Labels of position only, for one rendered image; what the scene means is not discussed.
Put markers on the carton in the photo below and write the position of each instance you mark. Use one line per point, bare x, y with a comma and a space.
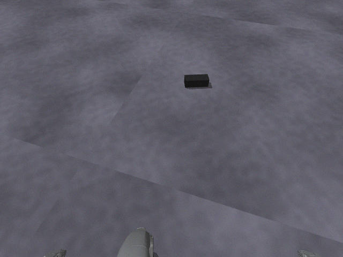
196, 80

